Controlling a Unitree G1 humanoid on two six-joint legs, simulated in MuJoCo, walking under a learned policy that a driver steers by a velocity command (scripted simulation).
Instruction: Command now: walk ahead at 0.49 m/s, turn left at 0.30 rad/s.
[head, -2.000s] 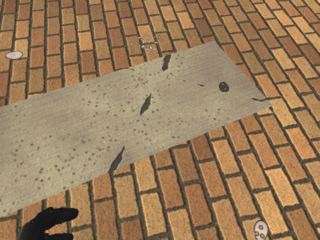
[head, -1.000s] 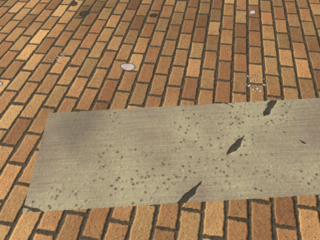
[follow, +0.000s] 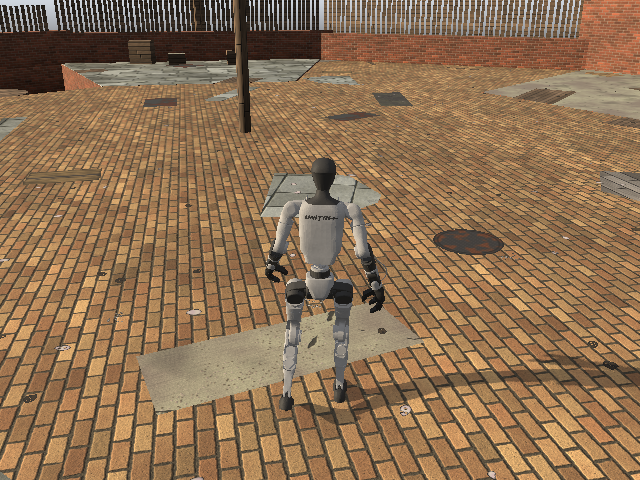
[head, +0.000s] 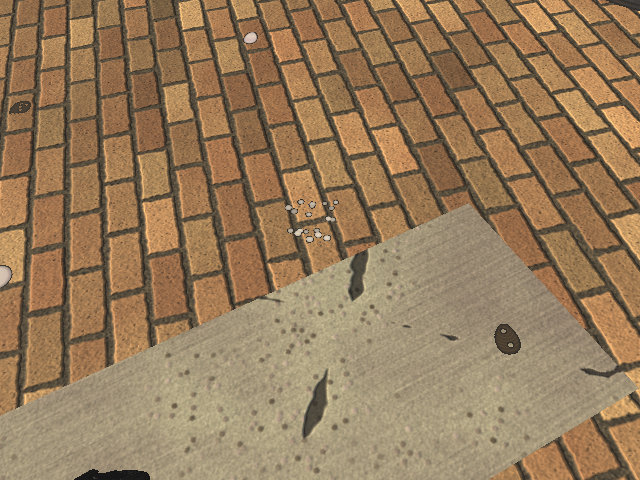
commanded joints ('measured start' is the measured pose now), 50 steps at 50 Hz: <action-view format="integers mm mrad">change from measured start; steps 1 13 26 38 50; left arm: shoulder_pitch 136 162 50 -107 306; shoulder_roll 110 176 157 79 266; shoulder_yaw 41 80 47 17 90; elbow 7 110 21 14 49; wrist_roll -1 -5 -31 -23 -30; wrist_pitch -19 -32 -75 -32 -21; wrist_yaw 3 38 34 3 -20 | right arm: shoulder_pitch -61 -290 -62 -35 43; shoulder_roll -105 -6 -148 -133 -44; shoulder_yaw -31 -3 -66 -38 3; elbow -104 -189 -201 -144 -154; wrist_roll -8 -19 -15 -37 -62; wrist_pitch -9 28 0 -16 -15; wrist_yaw -7 34 27 -14 -25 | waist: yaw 72 97 -13 -49 108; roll -149 -44 -16 51 -294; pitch -106 50 -153 -20 -435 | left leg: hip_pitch -360 -353 413 173 -315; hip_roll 93 70 196 94 -159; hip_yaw -53 28 -490 -75 -1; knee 95 -391 -837 -952 239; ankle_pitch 127 483 212 457 -89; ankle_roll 11 9 317 211 -8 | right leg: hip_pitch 365 377 -350 -167 807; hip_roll -261 -249 -57 -67 -307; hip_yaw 308 -94 150 61 857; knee -353 -467 685 51 -221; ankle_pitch -10 235 -197 374 8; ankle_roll -157 -134 25 64 -387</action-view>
